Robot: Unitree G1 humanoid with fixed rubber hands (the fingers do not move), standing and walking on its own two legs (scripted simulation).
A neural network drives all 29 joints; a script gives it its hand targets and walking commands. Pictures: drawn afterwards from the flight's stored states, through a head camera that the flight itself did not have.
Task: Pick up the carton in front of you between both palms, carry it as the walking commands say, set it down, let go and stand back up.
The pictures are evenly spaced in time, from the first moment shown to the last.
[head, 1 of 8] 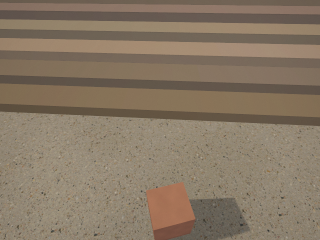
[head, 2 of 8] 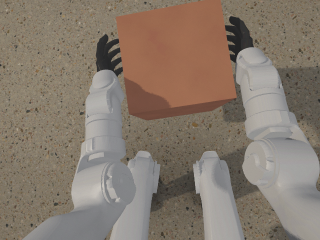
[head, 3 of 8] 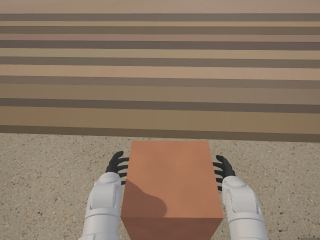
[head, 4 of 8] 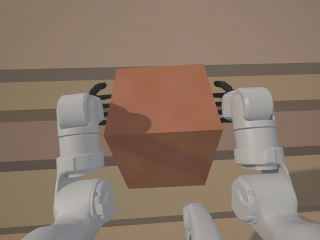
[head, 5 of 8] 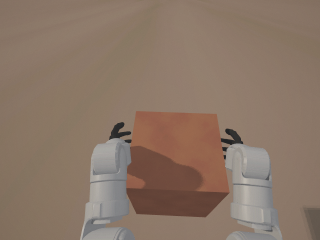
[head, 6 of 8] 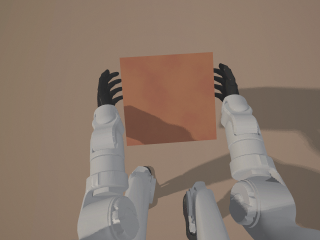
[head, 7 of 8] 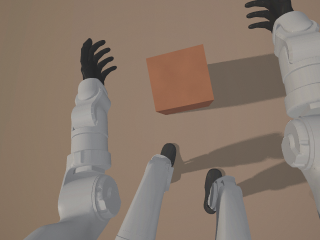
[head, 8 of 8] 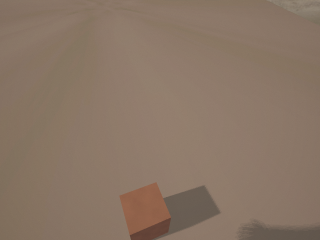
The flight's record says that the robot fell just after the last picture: no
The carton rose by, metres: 1.46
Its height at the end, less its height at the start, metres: +0.73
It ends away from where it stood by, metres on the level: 4.00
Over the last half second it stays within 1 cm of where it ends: yes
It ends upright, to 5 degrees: yes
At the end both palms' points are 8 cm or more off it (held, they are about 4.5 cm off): yes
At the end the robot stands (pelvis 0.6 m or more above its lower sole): yes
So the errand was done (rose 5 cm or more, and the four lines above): yes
